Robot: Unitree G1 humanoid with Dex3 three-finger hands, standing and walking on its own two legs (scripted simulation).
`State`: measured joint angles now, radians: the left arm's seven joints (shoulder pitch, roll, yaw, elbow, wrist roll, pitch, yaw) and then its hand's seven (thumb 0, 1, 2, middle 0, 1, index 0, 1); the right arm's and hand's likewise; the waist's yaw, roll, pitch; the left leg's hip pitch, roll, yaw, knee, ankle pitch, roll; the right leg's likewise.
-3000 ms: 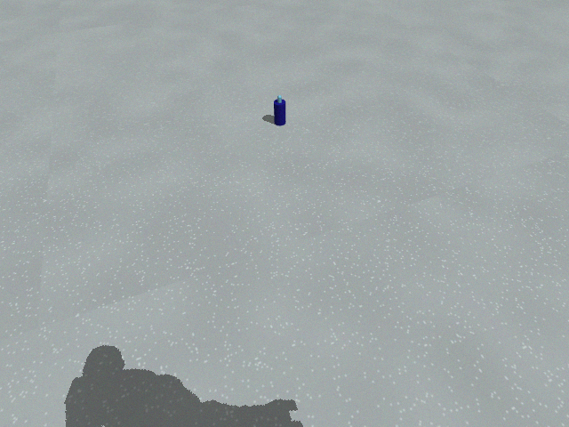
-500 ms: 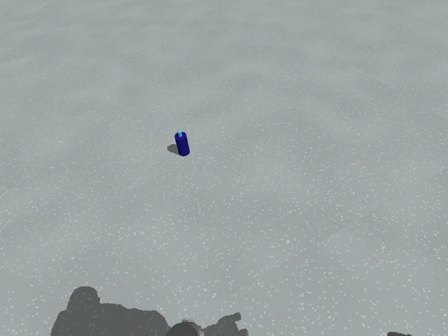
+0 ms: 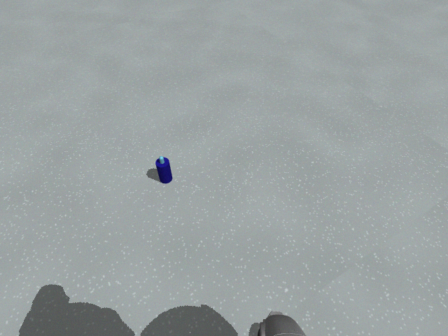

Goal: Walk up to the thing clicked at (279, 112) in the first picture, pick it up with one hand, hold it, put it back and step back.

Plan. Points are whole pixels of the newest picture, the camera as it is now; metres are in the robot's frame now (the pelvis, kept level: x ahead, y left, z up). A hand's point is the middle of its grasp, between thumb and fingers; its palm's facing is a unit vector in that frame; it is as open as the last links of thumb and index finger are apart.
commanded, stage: walk up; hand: left
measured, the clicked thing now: (163, 168) +1.03 +0.28 -0.68
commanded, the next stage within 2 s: none
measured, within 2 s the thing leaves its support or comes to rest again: neither
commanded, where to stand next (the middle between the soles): +0.69 +0.03 m, yaw +0 degrees
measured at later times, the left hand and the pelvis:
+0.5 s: hand (89, 294) +0.25 +0.28 -0.15, palm faces +0.01 -0.93 -0.37, open 7.4 cm; pelvis +0.21 +0.00 -0.01, yaw +2 degrees
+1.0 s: hand (112, 196) +0.49 +0.28 -0.14, palm faces -0.08 -0.91 -0.40, open 7.4 cm; pelvis +0.40 +0.01 -0.02, yaw -1 degrees
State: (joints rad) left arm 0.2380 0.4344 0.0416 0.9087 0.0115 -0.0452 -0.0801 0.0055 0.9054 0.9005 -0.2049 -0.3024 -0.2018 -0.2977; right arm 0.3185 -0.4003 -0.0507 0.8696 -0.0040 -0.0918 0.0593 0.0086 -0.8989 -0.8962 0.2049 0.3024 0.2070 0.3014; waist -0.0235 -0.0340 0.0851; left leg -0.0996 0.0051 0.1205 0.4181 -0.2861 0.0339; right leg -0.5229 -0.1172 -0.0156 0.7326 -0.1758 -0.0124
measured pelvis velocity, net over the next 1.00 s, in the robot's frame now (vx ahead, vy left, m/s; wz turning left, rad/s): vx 0.40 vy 0.01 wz -0.02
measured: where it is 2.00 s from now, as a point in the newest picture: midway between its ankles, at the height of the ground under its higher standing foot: (211, 246)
